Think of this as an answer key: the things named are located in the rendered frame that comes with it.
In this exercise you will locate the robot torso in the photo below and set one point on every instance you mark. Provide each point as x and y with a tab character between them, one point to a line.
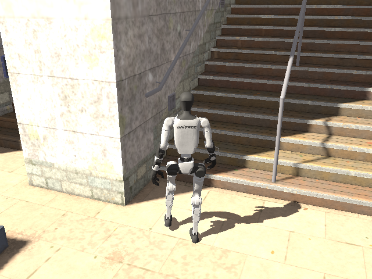
186	140

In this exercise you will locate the robot right shin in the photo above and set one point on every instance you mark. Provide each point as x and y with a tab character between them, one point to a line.
196	214

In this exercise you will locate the right robot hand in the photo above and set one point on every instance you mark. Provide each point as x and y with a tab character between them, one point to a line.
208	160

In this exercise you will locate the left robot hand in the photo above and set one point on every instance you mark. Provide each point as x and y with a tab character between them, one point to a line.
154	178

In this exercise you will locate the left robot upper arm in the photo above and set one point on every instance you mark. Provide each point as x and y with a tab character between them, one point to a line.
168	122

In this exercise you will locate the right robot forearm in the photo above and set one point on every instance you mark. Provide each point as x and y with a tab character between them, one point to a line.
211	152

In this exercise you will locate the left robot forearm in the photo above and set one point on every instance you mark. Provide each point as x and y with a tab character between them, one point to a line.
158	158

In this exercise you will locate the right robot upper arm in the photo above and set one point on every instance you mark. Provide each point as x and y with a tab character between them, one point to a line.
206	131

